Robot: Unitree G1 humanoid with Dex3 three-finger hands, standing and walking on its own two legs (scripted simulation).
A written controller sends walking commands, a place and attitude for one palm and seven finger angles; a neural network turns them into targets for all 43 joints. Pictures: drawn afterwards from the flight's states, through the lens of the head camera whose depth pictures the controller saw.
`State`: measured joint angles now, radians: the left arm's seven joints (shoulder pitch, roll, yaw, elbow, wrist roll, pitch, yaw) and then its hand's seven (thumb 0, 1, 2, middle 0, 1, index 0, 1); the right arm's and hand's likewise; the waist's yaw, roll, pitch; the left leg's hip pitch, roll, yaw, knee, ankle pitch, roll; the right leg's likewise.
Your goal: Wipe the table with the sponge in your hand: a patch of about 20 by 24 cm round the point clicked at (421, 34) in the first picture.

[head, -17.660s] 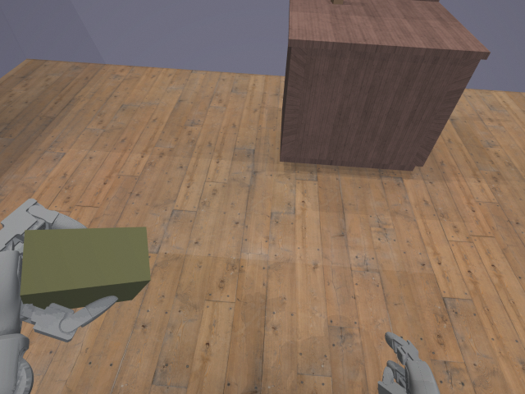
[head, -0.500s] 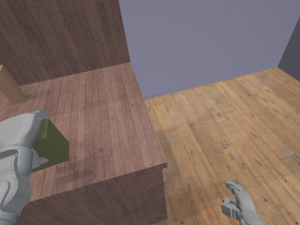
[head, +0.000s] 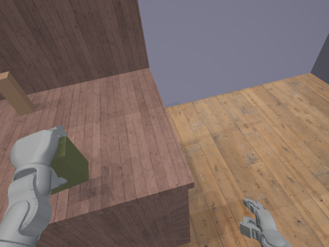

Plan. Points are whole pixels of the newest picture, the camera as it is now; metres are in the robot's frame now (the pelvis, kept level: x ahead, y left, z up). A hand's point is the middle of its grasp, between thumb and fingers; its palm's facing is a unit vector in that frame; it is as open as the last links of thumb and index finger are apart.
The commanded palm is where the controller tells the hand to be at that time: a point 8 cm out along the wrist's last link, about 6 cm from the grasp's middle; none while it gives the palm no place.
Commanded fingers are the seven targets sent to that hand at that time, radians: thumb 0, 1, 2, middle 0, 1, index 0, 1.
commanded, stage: move the sponge above the wiping area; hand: left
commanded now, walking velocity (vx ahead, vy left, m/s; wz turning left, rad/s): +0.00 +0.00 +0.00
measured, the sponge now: (60, 170) +0.25 +0.30 +0.08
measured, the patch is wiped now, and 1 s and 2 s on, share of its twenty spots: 0.00 0.00 0.00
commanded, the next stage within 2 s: none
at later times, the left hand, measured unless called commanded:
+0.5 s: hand (53, 170) +0.24 +0.32 +0.09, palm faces -0.06 -0.09 -0.99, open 10.3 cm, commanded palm +0.22 +0.30 +0.15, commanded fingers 0.00 0.10 1.30 -1.20 -1.60 -1.20 -1.60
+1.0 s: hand (58, 172) +0.25 +0.31 +0.07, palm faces -0.14 -0.12 -0.98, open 10.3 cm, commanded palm +0.23 +0.30 +0.15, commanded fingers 0.00 0.10 1.30 -1.20 -1.60 -1.20 -1.60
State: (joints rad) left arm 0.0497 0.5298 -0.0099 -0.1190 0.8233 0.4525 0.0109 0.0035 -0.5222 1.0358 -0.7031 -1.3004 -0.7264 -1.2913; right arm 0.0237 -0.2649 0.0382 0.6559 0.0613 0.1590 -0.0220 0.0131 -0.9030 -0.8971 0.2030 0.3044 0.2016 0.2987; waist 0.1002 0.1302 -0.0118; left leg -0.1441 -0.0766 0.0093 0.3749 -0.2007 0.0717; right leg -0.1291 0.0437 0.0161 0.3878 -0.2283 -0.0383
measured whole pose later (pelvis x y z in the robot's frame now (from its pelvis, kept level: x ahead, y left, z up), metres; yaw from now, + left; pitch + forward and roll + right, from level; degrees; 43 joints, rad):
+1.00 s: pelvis +0.00 -0.01 +0.00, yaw +1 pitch -1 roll +0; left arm 0.02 0.56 -0.01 0.09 0.81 0.35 -0.08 0.00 -0.52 1.03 -0.71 -1.30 -0.73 -1.29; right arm 0.07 -0.30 0.01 0.66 0.06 0.15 -0.04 0.01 -0.90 -0.90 0.20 0.30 0.20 0.30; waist 0.07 0.12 -0.01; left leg -0.17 -0.07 -0.01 0.41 -0.22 0.07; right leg -0.14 0.05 0.00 0.40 -0.24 -0.05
